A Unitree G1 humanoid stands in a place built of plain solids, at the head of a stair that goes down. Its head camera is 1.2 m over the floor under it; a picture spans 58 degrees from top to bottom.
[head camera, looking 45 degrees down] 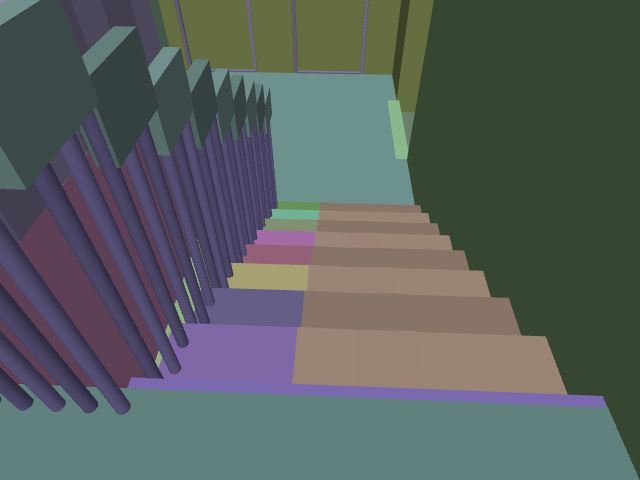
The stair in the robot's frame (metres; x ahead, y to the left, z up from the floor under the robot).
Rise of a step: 0.17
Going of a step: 0.31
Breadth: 1.38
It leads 2 degrees to the right of straight ahead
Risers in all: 9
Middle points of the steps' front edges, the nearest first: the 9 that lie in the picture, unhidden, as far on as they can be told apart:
0.60 -0.13 0.00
0.90 -0.14 -0.17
1.21 -0.15 -0.34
1.52 -0.16 -0.51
1.83 -0.18 -0.69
2.13 -0.19 -0.86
2.44 -0.20 -1.03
2.75 -0.22 -1.20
3.06 -0.23 -1.37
